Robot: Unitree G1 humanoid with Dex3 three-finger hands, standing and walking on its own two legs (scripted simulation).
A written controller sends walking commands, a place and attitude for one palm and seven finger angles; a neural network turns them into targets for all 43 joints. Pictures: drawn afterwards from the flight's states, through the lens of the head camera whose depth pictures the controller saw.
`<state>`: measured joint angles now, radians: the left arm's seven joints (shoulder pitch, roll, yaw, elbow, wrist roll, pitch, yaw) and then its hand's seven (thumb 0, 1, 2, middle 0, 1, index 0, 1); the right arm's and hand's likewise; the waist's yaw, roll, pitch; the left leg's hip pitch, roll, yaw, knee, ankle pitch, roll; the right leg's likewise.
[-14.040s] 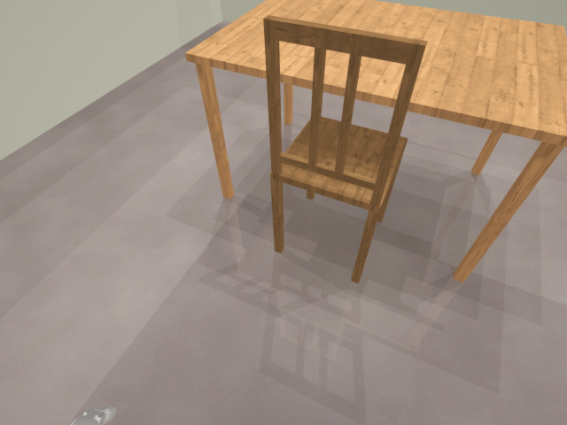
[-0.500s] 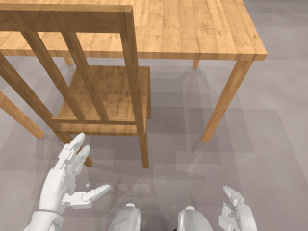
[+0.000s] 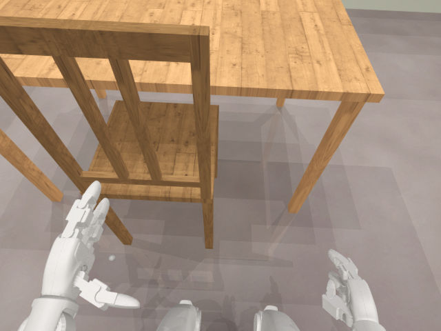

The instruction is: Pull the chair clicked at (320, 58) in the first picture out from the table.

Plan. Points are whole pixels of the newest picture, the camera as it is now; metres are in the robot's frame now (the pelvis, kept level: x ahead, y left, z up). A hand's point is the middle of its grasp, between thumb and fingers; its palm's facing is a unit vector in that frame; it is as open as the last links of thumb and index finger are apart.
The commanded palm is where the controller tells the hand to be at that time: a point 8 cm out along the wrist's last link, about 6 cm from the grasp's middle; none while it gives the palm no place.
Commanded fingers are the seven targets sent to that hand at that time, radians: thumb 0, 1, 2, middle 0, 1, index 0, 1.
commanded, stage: raise the hand toward the chair's back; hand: left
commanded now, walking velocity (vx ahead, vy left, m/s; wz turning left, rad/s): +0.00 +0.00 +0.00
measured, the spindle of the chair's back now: (100, 130) +0.48 +0.29 +0.04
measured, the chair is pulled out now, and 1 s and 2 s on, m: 0.00 0.00 0.00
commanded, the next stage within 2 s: aim the fingers beside a spindle in 0.78 s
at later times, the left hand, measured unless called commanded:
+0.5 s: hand (101, 239) +0.25 +0.21 +0.05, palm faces +0.00 -1.00 -0.05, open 16.9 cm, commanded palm +0.23 +0.27 +0.05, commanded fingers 0.00 -0.50 0.30 -0.06 -0.08 -0.06 -0.08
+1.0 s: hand (104, 241) +0.25 +0.21 +0.05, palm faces +0.01 -1.00 -0.06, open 16.9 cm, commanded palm +0.23 +0.26 +0.05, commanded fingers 0.00 -0.50 0.30 -0.06 -0.08 -0.06 -0.08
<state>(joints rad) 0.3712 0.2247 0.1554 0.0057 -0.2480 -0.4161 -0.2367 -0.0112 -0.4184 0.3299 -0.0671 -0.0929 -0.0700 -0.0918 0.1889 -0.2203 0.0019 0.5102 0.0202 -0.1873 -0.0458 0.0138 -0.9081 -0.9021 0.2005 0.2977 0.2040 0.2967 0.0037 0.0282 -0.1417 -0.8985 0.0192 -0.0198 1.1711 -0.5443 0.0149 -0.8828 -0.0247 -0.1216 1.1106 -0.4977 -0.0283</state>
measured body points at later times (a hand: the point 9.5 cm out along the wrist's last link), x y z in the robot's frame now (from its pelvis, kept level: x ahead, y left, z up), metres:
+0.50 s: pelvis +0.00 +0.01 +0.01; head +0.08 +0.02 +0.45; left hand +0.24 +0.27 +0.05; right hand +0.17 -0.24 -0.07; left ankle +0.01 +0.11 -0.65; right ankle +0.03 -0.11 -0.65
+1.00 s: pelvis +0.00 +0.01 +0.01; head +0.08 +0.01 +0.45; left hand +0.24 +0.26 +0.05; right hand +0.18 -0.23 -0.07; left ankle +0.01 +0.11 -0.65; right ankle +0.03 -0.11 -0.65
